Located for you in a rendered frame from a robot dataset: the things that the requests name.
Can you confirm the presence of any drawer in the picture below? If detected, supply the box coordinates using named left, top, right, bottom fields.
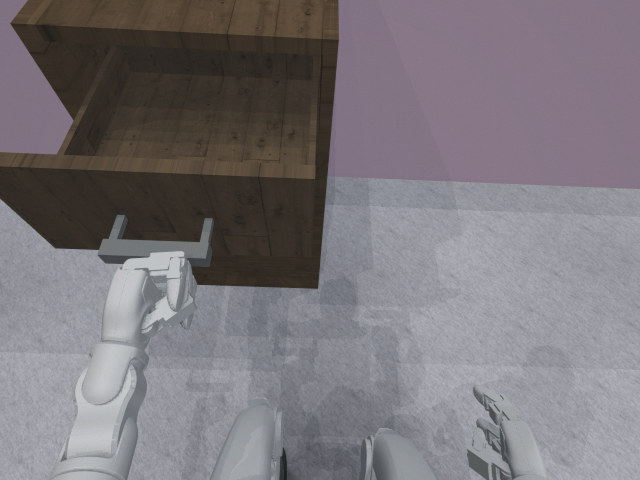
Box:
left=0, top=45, right=319, bottom=257

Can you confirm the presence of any left robot hand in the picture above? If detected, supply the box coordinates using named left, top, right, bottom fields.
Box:
left=101, top=251, right=197, bottom=350

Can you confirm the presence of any robot thigh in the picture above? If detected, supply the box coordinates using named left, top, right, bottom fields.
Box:
left=360, top=433, right=437, bottom=480
left=210, top=405, right=283, bottom=480

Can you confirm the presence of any handle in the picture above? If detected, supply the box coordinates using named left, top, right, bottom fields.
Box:
left=97, top=215, right=214, bottom=267

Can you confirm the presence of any right robot thigh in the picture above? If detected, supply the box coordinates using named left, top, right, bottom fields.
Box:
left=360, top=433, right=437, bottom=480

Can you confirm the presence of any left robot thigh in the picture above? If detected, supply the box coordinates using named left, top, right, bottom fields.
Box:
left=210, top=405, right=283, bottom=480

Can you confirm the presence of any cabinet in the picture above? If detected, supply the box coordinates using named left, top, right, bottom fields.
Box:
left=10, top=0, right=339, bottom=289

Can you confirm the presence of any left robot forearm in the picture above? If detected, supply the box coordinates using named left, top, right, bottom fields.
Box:
left=49, top=341, right=149, bottom=480

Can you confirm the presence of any right robot hand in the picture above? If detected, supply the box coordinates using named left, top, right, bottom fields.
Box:
left=467, top=385, right=548, bottom=480

